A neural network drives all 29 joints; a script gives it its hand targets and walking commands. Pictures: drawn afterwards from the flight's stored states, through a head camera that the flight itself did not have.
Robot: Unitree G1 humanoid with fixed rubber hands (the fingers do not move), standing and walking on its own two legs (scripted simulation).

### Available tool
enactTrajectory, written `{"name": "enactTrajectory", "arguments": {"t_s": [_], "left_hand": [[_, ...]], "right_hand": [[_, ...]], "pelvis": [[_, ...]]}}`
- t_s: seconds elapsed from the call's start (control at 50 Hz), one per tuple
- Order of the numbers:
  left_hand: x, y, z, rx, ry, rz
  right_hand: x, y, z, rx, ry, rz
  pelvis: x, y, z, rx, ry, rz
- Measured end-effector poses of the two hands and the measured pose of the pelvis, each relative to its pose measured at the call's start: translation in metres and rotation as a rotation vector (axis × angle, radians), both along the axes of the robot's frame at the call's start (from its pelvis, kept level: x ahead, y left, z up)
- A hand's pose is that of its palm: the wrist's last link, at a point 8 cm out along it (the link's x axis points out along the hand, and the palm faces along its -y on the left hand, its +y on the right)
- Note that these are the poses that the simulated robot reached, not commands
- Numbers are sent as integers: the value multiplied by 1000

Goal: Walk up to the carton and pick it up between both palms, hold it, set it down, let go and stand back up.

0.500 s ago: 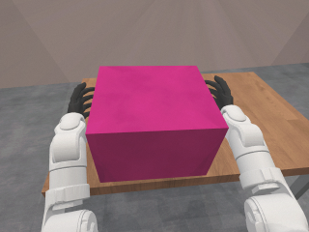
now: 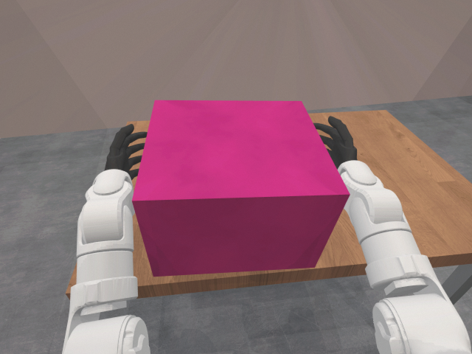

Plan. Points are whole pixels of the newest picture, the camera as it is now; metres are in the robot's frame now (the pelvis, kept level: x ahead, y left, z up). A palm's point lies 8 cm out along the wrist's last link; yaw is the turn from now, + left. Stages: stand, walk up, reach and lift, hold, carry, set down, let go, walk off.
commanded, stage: hold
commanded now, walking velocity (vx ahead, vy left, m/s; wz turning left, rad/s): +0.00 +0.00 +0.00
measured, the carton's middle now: (233, 182) +0.37 +0.00 +0.15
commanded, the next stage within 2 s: none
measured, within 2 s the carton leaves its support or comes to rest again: neither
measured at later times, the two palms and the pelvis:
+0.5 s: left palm (121, 175) +0.36 +0.18 +0.19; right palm (341, 163) +0.36 -0.18 +0.19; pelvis +0.00 +0.00 +0.00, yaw +0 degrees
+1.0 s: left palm (119, 175) +0.36 +0.18 +0.19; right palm (341, 163) +0.36 -0.18 +0.19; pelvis +0.00 +0.00 +0.00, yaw +0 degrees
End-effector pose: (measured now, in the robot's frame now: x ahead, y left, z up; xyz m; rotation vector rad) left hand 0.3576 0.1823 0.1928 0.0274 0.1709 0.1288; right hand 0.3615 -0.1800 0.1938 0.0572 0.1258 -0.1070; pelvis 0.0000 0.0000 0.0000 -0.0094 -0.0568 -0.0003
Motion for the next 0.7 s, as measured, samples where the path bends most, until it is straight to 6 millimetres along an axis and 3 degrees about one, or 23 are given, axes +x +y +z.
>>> {"name": "enactTrajectory", "arguments": {"t_s": [0.7], "left_hand": [[0,1,-4,-5,-2,4]], "right_hand": [[1,1,-2,-5,-2,4]], "pelvis": [[3,-1,0,0,-5,4]]}}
